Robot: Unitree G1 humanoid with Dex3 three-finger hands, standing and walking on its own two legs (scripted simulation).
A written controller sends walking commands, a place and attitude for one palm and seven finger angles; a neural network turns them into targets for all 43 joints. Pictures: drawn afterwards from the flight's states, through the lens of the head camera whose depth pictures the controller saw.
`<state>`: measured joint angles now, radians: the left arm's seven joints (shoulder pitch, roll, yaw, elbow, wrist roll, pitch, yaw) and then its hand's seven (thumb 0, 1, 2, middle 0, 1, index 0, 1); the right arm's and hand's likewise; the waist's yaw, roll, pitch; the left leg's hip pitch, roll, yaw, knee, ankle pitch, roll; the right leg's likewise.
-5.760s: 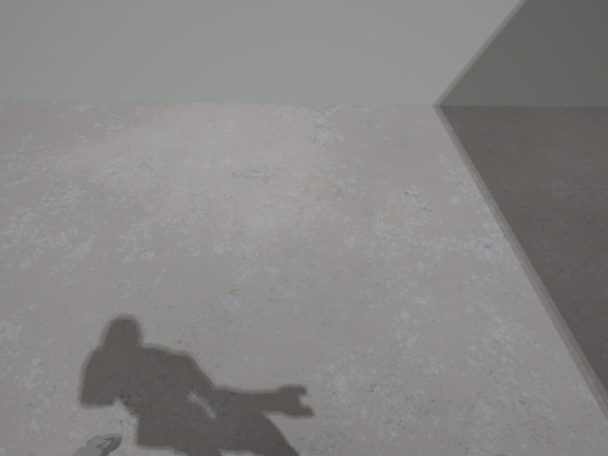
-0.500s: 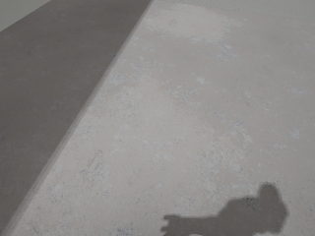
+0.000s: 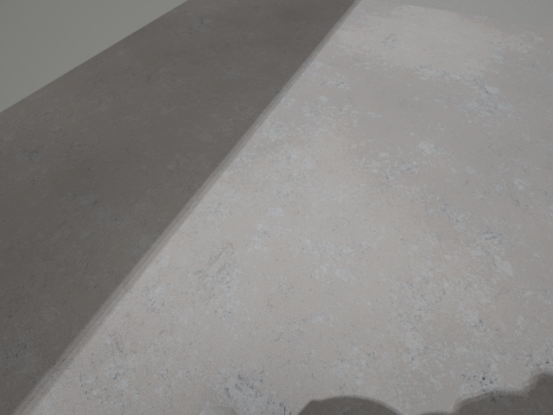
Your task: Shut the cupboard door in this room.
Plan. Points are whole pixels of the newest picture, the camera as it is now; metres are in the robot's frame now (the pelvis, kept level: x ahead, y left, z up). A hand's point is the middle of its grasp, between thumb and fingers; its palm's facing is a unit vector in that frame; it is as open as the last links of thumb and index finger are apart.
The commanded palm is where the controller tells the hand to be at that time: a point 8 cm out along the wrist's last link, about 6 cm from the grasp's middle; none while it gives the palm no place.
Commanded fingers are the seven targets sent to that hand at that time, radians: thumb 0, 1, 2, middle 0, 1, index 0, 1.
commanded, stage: turn or walk to find it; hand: left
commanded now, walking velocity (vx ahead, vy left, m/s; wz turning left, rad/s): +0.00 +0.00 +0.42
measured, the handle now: out of the picture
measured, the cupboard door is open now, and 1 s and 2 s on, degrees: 93 93 93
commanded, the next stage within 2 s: none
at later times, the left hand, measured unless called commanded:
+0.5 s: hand out of the picture +0.04 +0.27 -0.16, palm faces +0.20 -0.95 -0.24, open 7.4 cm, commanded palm none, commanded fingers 0.00 0.90 0.90 -0.20 -0.30 -0.20 -0.30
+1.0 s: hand out of the picture -0.06 +0.20 -0.16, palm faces +0.42 -0.88 -0.25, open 7.4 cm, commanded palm none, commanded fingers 0.00 0.90 0.90 -0.20 -0.30 -0.20 -0.30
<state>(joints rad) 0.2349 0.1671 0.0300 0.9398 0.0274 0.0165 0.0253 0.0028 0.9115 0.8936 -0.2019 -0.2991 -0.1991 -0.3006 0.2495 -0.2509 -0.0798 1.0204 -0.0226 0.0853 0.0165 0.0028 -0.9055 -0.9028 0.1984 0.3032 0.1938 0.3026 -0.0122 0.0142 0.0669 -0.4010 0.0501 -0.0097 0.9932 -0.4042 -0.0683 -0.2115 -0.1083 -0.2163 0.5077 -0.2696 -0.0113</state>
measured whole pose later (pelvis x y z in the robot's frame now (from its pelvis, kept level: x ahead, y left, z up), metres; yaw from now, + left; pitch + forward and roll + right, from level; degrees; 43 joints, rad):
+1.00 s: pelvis -0.04 +0.01 +0.00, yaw +24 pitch -1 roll +1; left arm 0.23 0.17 0.03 0.95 0.03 0.01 0.02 0.00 0.91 0.89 -0.20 -0.30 -0.20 -0.30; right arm 0.23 -0.25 -0.08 1.01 -0.02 0.08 0.01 0.00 -0.91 -0.90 0.20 0.30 0.19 0.30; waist -0.01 0.02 0.07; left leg -0.39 0.05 -0.01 0.96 -0.42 -0.07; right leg -0.20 -0.11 -0.21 0.53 -0.30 -0.01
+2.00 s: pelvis -0.10 -0.03 +0.00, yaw +50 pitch -1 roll +2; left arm 0.22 0.18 0.04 0.94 0.03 0.02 0.02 0.00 0.90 0.89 -0.20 -0.30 -0.20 -0.30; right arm 0.24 -0.24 -0.07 1.01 -0.02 0.07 0.01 0.00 -0.91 -0.90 0.20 0.30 0.19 0.30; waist 0.00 0.00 0.07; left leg -0.32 0.05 0.02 0.82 -0.45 -0.06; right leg -0.25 -0.14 -0.23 0.55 -0.27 -0.01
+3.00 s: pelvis -0.16 -0.10 -0.01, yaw +75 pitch -1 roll +0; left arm 0.24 0.22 0.05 0.97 0.02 0.03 0.02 0.00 0.91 0.89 -0.20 -0.30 -0.20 -0.30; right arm 0.18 -0.23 -0.06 0.99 -0.01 0.04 0.01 0.00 -0.91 -0.90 0.20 0.30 0.19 0.30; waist 0.02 -0.03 0.08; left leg -0.23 0.03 0.06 0.59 -0.33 -0.02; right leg -0.29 -0.17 -0.26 0.64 -0.30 0.02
